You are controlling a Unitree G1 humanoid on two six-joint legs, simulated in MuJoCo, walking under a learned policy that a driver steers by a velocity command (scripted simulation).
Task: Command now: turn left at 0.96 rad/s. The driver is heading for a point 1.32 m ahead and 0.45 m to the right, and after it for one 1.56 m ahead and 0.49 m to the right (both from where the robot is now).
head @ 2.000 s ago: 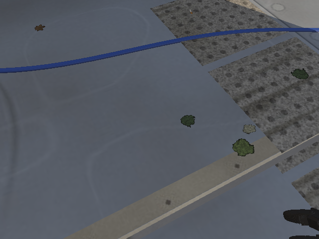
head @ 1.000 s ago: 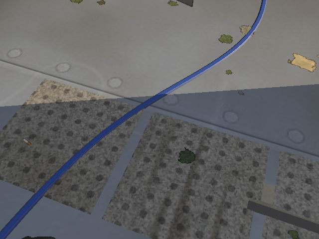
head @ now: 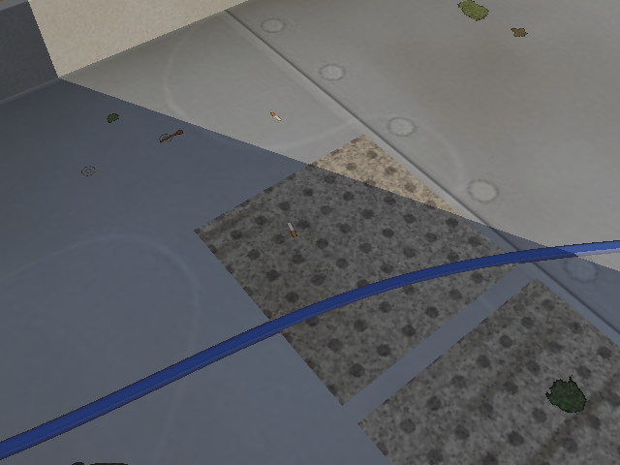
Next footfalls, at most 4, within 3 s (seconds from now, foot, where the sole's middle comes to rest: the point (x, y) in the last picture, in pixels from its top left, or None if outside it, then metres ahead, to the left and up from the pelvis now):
0.10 right None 0.09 -0.10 -0.77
0.50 left None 0.04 0.09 -0.77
0.98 right None -0.01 -0.12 -0.77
1.56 left None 0.07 0.06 -0.77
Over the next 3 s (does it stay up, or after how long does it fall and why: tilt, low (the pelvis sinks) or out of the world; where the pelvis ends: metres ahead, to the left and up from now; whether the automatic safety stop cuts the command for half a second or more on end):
stays up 1.21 -0.20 -0.01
